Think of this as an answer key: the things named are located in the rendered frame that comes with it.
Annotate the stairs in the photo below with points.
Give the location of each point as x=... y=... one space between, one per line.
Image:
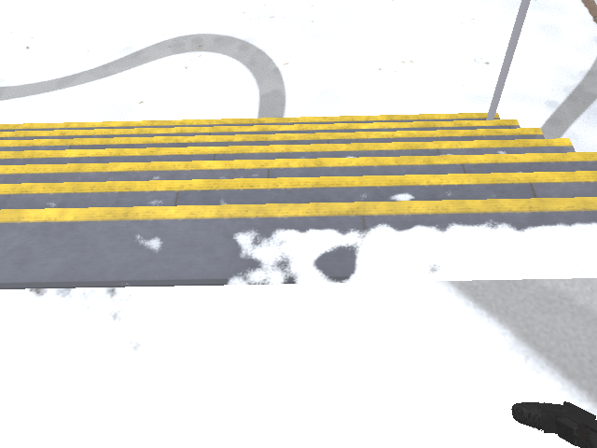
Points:
x=345 y=159

